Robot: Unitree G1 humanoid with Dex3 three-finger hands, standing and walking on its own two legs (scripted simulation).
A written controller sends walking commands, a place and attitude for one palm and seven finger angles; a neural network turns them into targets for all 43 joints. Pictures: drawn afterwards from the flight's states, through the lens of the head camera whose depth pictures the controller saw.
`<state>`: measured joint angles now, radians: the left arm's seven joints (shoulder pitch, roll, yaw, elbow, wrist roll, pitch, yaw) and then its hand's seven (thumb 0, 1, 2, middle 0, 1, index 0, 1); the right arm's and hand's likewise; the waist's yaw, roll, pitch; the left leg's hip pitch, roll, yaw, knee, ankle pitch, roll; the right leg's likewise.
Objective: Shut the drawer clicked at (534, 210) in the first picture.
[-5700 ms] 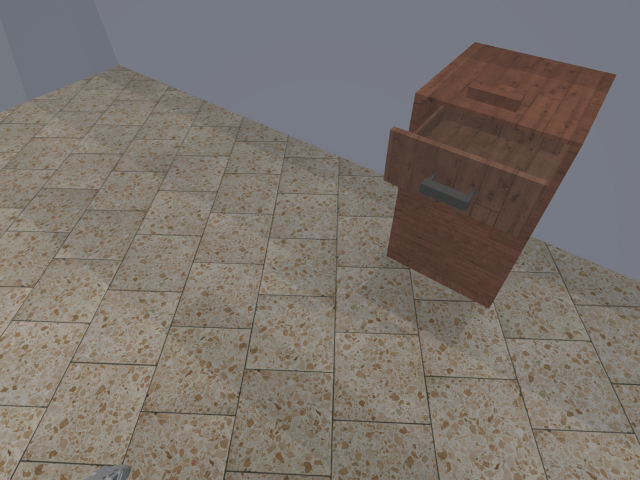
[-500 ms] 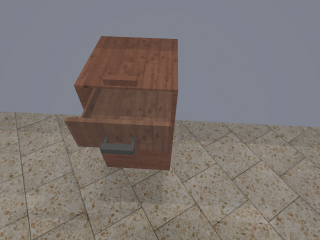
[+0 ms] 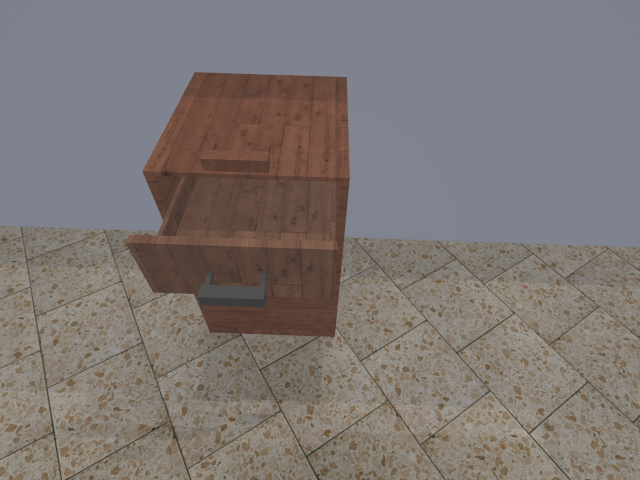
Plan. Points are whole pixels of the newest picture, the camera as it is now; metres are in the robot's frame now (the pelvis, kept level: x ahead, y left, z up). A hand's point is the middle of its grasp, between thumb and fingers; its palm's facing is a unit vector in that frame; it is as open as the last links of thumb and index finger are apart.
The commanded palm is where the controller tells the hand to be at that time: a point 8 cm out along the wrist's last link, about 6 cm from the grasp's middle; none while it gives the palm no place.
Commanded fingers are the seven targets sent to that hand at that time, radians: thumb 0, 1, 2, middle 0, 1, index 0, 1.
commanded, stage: look again from close up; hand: left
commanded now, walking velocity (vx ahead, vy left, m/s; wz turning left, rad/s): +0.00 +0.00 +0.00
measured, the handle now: (235, 286) +0.47 +0.19 -0.15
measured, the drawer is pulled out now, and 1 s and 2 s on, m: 0.18 0.18 0.18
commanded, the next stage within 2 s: shuffle to correct the standing spot in 0.44 s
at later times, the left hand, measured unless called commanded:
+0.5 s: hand out of the picture -0.03 +0.14 -0.17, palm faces +0.03 -0.98 -0.18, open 7.4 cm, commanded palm none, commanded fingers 0.00 0.90 0.90 -0.20 -0.30 -0.20 -0.30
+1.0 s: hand out of the picture +0.01 +0.16 -0.18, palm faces +0.04 -0.98 -0.19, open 7.4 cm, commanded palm none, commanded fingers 0.00 0.90 0.90 -0.20 -0.30 -0.20 -0.30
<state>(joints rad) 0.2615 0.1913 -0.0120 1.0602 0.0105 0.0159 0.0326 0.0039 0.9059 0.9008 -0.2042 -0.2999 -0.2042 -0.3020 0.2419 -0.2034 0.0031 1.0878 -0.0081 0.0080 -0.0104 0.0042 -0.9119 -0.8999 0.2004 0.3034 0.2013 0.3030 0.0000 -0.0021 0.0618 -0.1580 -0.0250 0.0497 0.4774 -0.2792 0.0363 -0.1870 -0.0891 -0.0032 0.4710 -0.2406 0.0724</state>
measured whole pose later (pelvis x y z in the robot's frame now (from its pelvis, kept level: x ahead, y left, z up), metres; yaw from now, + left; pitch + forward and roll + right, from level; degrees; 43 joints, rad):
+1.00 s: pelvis +0.03 -0.01 -0.01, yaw -1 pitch -1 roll +0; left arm 0.36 0.14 0.03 1.10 0.02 -0.02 0.01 0.00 0.91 0.90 -0.20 -0.30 -0.20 -0.30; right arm 0.40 -0.14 -0.01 1.14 -0.01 -0.02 -0.03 0.00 -0.91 -0.90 0.20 0.30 0.20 0.30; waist 0.00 0.01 0.03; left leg -0.17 0.00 0.06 0.55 -0.37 0.02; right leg -0.23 -0.05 -0.06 0.57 -0.32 -0.01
